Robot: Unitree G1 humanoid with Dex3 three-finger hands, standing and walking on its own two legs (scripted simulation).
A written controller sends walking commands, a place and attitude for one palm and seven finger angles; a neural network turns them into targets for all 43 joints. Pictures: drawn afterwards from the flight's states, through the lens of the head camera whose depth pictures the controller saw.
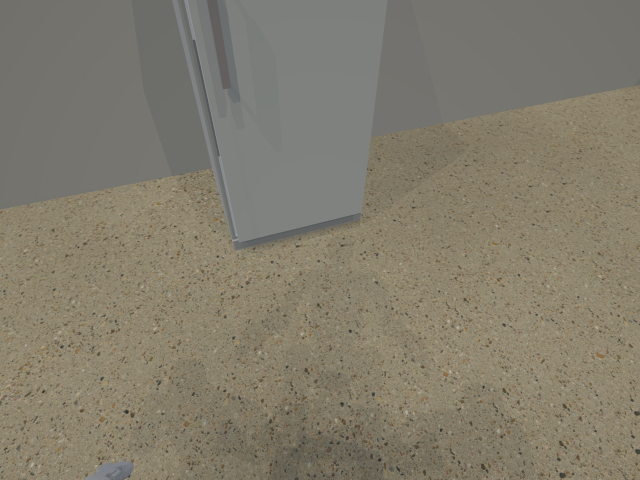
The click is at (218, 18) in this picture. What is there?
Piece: fridge door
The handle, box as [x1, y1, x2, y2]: [206, 0, 230, 88]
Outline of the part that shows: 206,0 221,83 223,88 230,87 217,3 216,0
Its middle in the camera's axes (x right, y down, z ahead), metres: -0.26 -0.54 +0.94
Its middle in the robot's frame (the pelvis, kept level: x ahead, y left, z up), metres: +1.07 +0.32 +0.15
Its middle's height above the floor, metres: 0.92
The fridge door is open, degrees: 0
